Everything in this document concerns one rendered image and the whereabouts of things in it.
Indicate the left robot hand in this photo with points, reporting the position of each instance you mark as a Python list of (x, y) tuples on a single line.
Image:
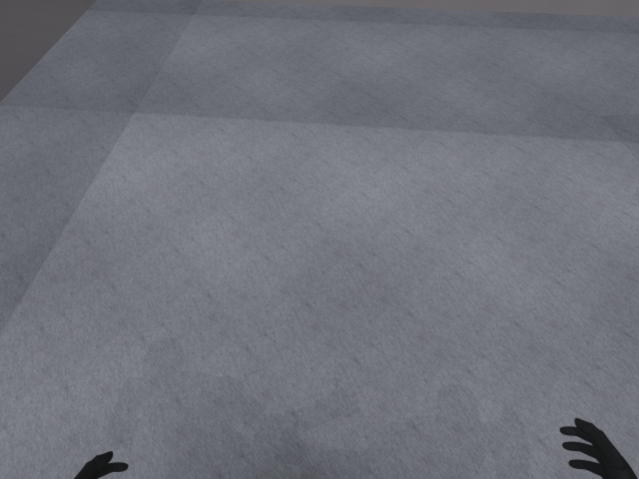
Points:
[(100, 466)]

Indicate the right robot hand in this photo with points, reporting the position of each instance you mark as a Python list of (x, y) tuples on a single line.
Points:
[(611, 464)]

